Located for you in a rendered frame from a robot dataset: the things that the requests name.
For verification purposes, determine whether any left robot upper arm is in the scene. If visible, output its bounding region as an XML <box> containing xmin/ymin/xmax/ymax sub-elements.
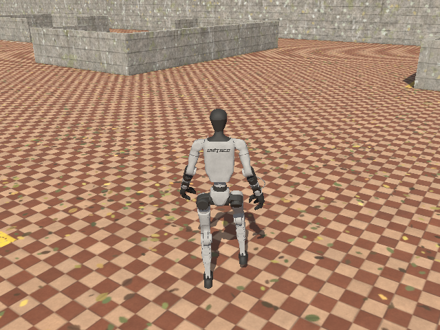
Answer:
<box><xmin>186</xmin><ymin>139</ymin><xmax>205</xmax><ymax>176</ymax></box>

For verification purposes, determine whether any left robot hand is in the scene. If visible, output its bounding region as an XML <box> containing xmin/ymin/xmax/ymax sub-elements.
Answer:
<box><xmin>180</xmin><ymin>187</ymin><xmax>196</xmax><ymax>200</ymax></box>

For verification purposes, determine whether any humanoid robot head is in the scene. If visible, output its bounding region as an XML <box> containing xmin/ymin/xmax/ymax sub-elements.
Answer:
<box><xmin>207</xmin><ymin>109</ymin><xmax>231</xmax><ymax>142</ymax></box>

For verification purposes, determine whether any right robot hand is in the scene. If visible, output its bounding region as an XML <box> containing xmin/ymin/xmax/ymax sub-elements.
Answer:
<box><xmin>249</xmin><ymin>193</ymin><xmax>265</xmax><ymax>210</ymax></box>

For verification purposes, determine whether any right robot forearm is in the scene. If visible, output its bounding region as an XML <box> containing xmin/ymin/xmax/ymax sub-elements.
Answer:
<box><xmin>247</xmin><ymin>166</ymin><xmax>262</xmax><ymax>196</ymax></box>

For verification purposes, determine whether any robot left foot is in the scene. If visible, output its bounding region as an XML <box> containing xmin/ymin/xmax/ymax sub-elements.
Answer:
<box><xmin>203</xmin><ymin>270</ymin><xmax>213</xmax><ymax>289</ymax></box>

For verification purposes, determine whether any right robot upper arm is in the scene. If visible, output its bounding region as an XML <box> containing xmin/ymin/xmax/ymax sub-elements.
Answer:
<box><xmin>233</xmin><ymin>138</ymin><xmax>253</xmax><ymax>177</ymax></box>

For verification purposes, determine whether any left robot forearm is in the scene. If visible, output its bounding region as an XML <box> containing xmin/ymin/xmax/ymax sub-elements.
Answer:
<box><xmin>181</xmin><ymin>165</ymin><xmax>193</xmax><ymax>189</ymax></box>

